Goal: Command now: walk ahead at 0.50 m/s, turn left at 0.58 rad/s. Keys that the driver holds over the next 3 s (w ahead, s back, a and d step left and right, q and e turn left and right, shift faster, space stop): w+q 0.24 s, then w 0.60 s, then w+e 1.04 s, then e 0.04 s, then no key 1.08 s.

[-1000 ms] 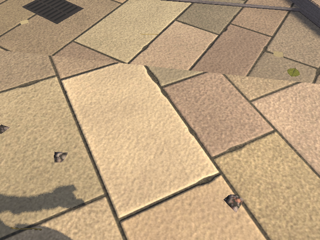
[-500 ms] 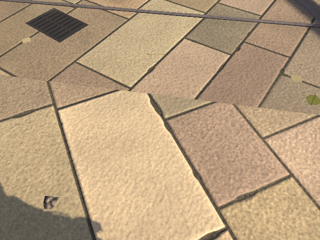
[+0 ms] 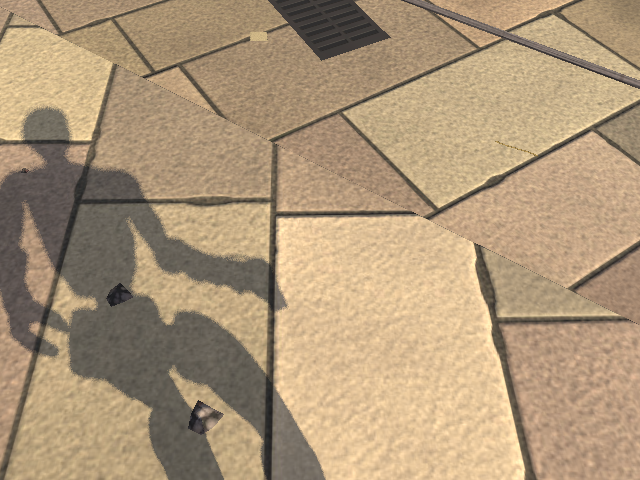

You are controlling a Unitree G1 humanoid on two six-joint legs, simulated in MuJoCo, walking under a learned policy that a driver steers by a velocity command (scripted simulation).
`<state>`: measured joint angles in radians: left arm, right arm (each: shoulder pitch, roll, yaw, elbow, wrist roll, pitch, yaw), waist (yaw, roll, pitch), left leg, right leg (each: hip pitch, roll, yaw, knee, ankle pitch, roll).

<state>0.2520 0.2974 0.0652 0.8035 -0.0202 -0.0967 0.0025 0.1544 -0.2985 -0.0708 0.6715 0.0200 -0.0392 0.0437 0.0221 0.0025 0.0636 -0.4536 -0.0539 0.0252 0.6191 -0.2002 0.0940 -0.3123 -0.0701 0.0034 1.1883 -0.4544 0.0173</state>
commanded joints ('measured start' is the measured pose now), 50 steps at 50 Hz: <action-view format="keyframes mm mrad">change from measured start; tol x32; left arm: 1 -52 134 27 -111 22 -41 9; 50 45 131 10 -40 -23 9 -5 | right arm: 1 89 -124 -35 -51 -9 -19 -11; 22 357 -34 8 2 12 -20 -59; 41 -187 -29 14 -114 2 -45 -10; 50 160 -99 -18 -8 -21 -45 -27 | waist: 1 -33 33 -145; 19 -24 131 -89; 22 40 -332 -406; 50 -100 94 -167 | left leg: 1 409 261 -439 -338 128 195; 18 366 229 -398 -235 201 97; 24 -338 51 -195 696 -257 -60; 42 -112 102 -39 -92 156 -60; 45 313 73 -18 -158 151 3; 47 869 484 -645 -221 -30 198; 50 549 384 -423 -343 -87 111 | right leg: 1 -394 -56 79 1 117 -15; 19 -34 74 16 -750 410 -56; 22 670 -327 749 -852 120 -338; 28 193 -147 330 -992 285 -237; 42 315 -178 127 -965 555 -193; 45 232 -102 81 -658 802 -137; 47 -325 110 38 -39 -117 -44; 50 -434 -12 103 43 50 -49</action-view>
